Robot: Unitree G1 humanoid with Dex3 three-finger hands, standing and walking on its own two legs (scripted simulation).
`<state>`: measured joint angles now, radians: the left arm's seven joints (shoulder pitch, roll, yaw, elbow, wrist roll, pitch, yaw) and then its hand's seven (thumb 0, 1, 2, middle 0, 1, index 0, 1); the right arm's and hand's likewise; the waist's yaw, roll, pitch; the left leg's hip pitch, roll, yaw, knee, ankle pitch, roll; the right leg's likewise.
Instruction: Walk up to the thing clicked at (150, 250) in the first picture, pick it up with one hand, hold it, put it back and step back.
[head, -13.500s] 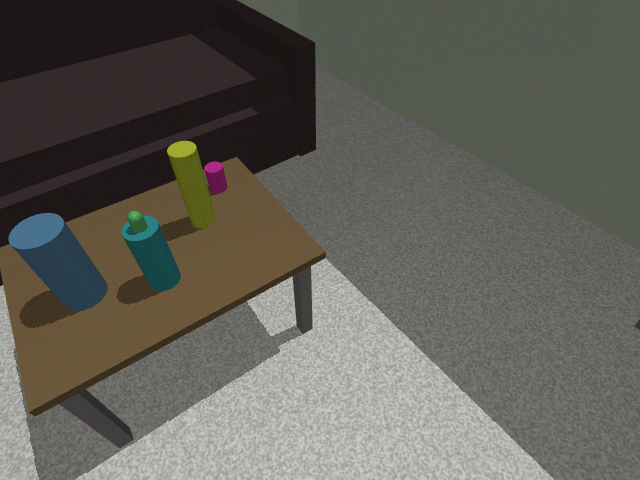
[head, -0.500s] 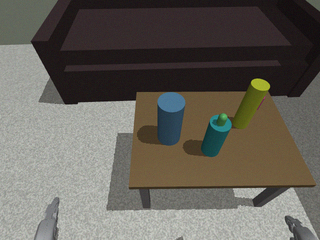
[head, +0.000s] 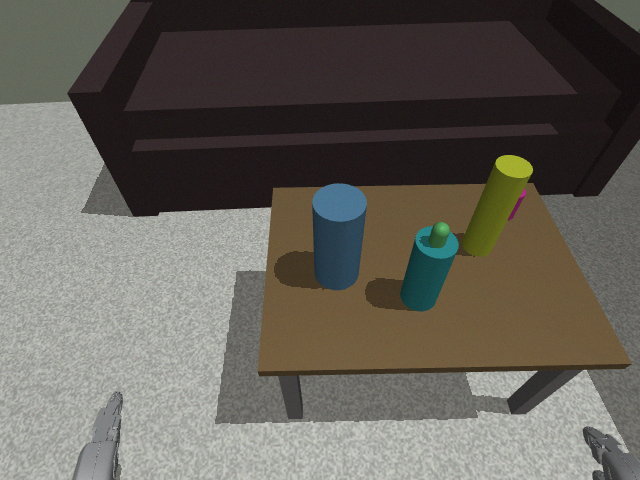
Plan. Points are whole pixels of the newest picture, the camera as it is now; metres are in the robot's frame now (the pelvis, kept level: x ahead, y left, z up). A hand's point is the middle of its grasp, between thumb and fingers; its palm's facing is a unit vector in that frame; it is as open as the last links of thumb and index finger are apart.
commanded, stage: go down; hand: right
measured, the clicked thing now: (429, 264) +0.55 -0.20 -0.17
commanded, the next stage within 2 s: approach in 1.38 s
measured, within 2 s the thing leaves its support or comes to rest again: neither
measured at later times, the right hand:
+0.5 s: hand (591, 318) +0.33 -0.33 +0.02, palm faces +0.17 +0.98 -0.14, open 17.5 cm
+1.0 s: hand (611, 253) +0.40 -0.36 +0.06, palm faces +0.20 +0.98 -0.04, open 17.4 cm
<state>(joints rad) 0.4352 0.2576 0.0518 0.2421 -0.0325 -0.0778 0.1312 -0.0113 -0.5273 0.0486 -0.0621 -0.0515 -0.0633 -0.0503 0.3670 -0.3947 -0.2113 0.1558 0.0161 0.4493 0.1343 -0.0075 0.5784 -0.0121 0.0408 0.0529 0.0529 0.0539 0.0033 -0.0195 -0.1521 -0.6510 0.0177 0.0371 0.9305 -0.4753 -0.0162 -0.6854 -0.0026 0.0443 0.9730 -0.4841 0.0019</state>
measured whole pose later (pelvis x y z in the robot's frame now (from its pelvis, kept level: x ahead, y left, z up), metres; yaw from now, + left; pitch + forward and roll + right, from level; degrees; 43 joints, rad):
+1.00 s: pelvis -0.02 +0.00 +0.00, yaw +2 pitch +17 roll +3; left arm 0.33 0.28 -0.02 0.30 0.01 -0.16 0.09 -0.01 -0.51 0.05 -0.06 -0.05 -0.06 -0.05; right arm -0.66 -0.85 -0.61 1.22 0.11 -0.20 0.49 -0.01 0.52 0.00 0.07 0.03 0.06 0.04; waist 0.14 0.03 -0.11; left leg -0.79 -0.01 0.04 0.91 -0.41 -0.01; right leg -0.84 -0.03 0.05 0.99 -0.45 0.00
